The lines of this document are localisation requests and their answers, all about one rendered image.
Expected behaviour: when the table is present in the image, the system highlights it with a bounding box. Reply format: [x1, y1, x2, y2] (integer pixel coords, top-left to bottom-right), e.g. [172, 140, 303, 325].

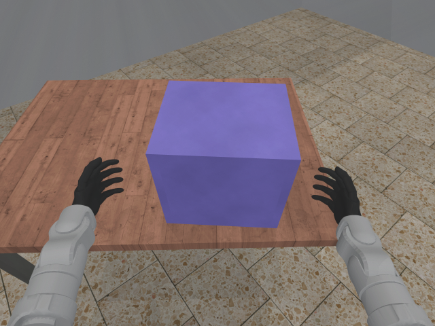
[0, 78, 338, 284]

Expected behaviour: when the left robot hand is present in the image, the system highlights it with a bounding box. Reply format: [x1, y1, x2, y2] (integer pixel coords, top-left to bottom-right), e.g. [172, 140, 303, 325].
[72, 157, 124, 216]

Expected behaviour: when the carton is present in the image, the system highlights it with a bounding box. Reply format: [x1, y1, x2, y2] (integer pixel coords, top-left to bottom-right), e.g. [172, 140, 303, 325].
[145, 81, 301, 228]

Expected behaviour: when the robot left forearm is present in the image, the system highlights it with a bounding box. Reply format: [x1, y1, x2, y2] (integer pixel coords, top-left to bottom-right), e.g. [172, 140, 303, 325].
[7, 204, 97, 326]

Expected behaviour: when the robot right forearm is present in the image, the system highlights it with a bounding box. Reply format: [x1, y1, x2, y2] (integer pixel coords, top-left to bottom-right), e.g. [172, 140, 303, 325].
[336, 215, 433, 326]

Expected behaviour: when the right robot hand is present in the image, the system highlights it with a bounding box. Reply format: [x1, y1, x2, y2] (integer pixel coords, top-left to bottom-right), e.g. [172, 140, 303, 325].
[312, 166, 361, 224]

